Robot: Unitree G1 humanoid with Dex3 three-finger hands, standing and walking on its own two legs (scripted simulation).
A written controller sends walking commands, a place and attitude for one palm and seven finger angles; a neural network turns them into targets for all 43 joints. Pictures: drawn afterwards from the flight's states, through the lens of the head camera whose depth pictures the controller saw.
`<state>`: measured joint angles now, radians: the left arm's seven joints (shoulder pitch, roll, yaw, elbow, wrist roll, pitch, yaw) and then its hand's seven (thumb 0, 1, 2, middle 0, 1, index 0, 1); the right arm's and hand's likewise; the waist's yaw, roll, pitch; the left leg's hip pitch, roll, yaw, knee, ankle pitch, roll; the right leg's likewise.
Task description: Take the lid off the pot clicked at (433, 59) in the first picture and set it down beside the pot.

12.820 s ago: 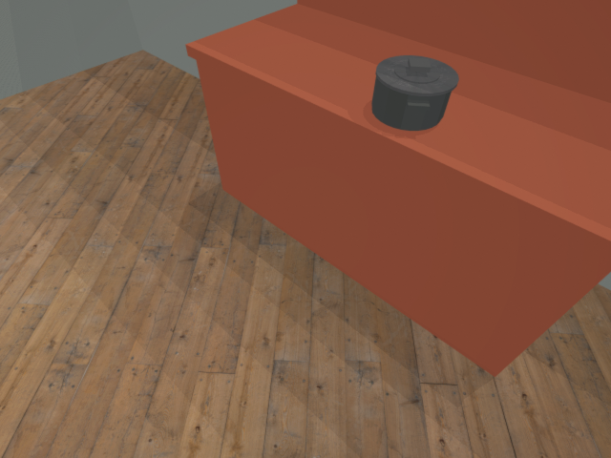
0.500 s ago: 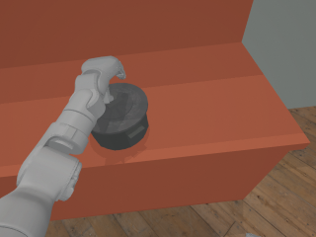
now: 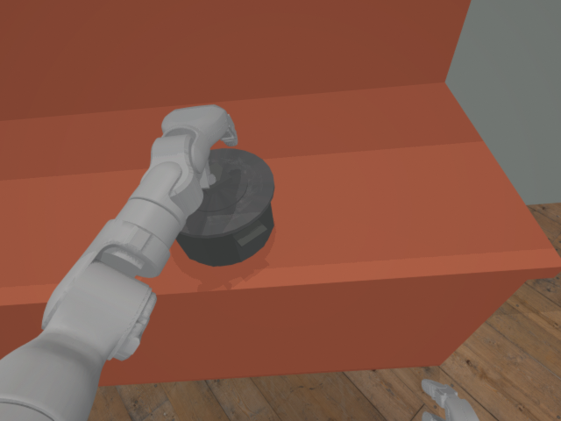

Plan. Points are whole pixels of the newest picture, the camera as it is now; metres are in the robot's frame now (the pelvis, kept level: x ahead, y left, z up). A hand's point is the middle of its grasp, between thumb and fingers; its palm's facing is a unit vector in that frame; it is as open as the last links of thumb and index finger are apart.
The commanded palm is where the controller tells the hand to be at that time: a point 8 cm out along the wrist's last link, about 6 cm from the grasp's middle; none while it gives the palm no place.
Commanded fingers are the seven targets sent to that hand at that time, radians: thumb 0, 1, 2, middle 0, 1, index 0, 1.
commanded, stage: lower the open fingers around the knob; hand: left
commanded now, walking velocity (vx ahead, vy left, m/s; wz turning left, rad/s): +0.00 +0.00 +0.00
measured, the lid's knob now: (212, 178) +0.49 +0.12 +0.07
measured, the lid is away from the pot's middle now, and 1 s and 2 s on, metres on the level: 0.00 0.00 0.00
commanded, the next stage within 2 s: close the fingers and squeeze the knob in 0.90 s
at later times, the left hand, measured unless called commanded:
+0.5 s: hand (206, 176) +0.45 +0.12 +0.11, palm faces -0.29 -0.06 -0.96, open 10.1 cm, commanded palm +0.44 +0.12 +0.17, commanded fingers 0.00 -0.30 1.43 -0.83 -0.08 -0.83 -0.08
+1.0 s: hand (206, 183) +0.45 +0.12 +0.09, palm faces -0.30 -0.07 -0.95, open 10.1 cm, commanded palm +0.44 +0.13 +0.15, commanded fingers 0.00 -0.17 1.13 -0.63 -0.45 -0.63 -0.45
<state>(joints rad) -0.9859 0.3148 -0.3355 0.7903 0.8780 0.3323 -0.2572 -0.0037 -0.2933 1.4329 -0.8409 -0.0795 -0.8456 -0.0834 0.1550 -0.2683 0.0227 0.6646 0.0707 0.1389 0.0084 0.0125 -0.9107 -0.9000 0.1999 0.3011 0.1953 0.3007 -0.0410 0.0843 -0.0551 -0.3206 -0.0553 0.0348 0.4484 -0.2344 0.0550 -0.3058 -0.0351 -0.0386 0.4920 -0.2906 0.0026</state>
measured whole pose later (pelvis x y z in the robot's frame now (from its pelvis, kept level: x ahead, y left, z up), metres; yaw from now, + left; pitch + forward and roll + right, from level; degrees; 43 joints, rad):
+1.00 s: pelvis +0.00 +0.00 +0.00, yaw -1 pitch +7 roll +0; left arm -0.92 0.32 -0.30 0.89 0.88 0.27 -0.18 0.00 -0.29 1.43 -0.84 -0.08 -0.84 -0.08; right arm 0.22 -0.27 0.00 0.70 0.07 0.15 0.00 0.01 -0.91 -0.90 0.20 0.30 0.20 0.30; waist -0.06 0.08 -0.06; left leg -0.35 -0.04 0.05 0.47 -0.24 0.06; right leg -0.33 -0.02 -0.02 0.49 -0.28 0.00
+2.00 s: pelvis +0.00 +0.00 +0.00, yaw -1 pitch +7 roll +0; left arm -0.92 0.32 -0.30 0.89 0.88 0.25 -0.20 0.00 0.06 0.91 -0.62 -0.89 -0.60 -0.87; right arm 0.23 -0.27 0.00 0.70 0.07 0.14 -0.01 0.01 -0.91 -0.90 0.20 0.30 0.20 0.30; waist -0.07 0.08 -0.07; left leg -0.35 -0.04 0.05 0.47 -0.25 0.06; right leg -0.33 -0.02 -0.02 0.48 -0.28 0.01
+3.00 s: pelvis +0.00 +0.00 +0.00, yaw +0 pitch +6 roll +0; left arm -0.91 0.33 -0.33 0.78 0.86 0.31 -0.24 0.01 0.05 0.93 -0.64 -0.87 -0.64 -0.83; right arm 0.19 -0.27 0.01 0.70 0.07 0.11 0.00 0.01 -0.91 -0.90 0.20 0.30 0.20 0.30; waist -0.05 0.09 -0.05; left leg -0.32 -0.05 0.03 0.46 -0.24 0.06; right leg -0.30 -0.03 -0.04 0.48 -0.28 0.00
